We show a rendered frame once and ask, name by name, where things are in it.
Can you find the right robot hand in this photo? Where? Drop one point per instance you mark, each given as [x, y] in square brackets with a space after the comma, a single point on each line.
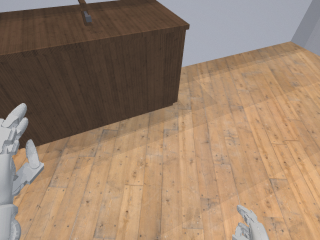
[255, 230]

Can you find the tap lever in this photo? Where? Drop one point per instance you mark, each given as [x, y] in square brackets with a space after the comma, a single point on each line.
[87, 17]

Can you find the robot left forearm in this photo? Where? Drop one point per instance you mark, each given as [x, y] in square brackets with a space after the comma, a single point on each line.
[10, 228]

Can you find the left robot hand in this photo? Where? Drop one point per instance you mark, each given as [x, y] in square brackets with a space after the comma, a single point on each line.
[11, 130]

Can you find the counter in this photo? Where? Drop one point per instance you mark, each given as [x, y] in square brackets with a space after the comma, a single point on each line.
[75, 76]

